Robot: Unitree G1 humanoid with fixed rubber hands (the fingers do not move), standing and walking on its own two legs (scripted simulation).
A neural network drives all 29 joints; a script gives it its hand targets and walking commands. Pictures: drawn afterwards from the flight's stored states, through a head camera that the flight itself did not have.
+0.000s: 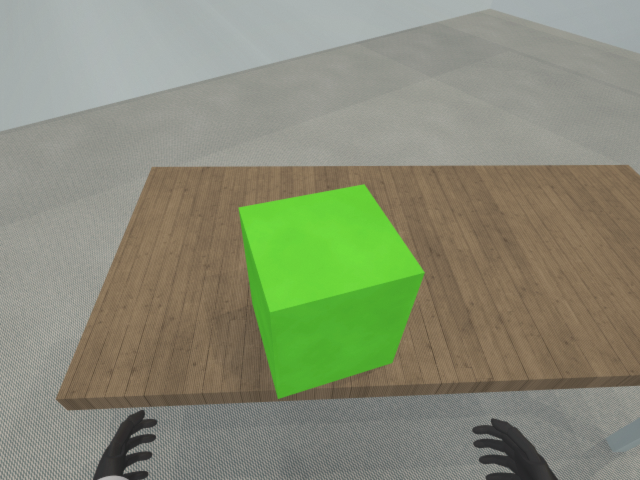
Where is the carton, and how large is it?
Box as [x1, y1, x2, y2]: [239, 184, 424, 398]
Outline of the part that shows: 364,184 239,207 252,303 278,398 392,362 424,272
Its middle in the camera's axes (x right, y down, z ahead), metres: +0.01 +0.08 +0.64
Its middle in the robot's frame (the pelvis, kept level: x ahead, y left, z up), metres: +0.42 -0.01 -0.04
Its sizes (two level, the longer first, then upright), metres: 0.210 0.200 0.250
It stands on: a table, 0.60 m high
